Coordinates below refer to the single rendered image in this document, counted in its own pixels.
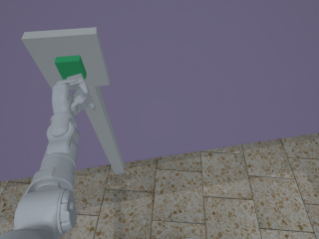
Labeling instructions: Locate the left robot forearm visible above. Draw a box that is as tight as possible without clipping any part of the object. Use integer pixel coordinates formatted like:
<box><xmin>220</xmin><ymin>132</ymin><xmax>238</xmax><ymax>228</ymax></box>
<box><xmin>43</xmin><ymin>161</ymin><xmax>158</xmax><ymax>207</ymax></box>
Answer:
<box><xmin>14</xmin><ymin>113</ymin><xmax>80</xmax><ymax>230</ymax></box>

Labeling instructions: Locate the left robot upper arm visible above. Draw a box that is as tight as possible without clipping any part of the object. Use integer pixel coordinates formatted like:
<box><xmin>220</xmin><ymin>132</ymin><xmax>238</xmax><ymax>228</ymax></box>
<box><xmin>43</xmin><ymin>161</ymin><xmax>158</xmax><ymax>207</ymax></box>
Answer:
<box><xmin>0</xmin><ymin>188</ymin><xmax>77</xmax><ymax>239</ymax></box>

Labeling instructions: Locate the button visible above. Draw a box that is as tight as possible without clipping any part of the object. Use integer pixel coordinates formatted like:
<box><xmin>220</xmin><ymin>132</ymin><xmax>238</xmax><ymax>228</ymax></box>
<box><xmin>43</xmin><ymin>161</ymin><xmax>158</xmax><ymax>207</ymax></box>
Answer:
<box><xmin>55</xmin><ymin>55</ymin><xmax>87</xmax><ymax>80</ymax></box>

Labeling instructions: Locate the left robot hand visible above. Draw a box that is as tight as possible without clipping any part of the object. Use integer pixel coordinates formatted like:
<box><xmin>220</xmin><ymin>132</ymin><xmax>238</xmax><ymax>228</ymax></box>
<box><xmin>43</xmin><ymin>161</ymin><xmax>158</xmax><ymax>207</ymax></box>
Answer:
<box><xmin>52</xmin><ymin>74</ymin><xmax>96</xmax><ymax>118</ymax></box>

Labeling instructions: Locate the panel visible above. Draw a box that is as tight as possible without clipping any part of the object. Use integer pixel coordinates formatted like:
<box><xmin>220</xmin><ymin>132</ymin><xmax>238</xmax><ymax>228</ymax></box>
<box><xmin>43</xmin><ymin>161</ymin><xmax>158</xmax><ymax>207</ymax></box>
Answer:
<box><xmin>21</xmin><ymin>27</ymin><xmax>125</xmax><ymax>174</ymax></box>

